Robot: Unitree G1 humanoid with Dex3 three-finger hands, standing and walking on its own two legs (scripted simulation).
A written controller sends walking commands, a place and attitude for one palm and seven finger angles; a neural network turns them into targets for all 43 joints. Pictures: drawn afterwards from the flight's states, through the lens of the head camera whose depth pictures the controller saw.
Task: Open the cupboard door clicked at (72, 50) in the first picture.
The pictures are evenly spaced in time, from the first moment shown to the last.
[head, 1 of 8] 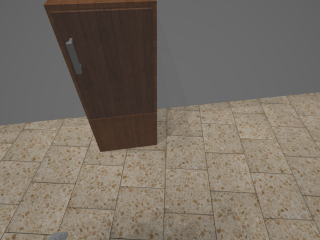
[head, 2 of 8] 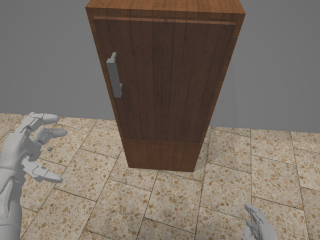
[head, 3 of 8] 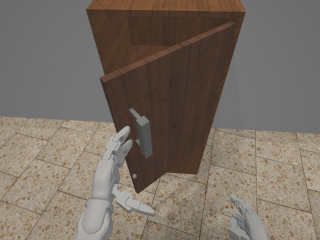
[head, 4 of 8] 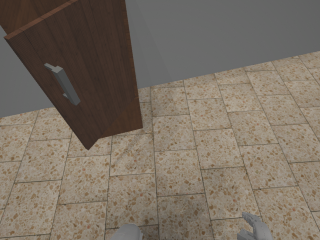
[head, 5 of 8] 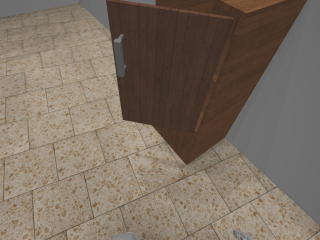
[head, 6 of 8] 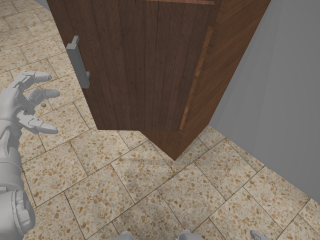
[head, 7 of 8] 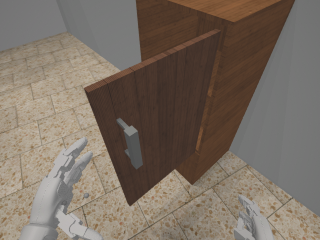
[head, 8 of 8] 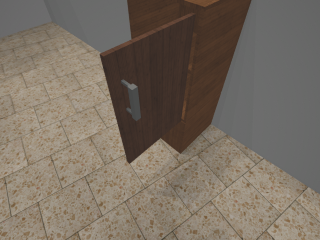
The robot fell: no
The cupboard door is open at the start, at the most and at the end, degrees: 0 92 89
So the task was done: yes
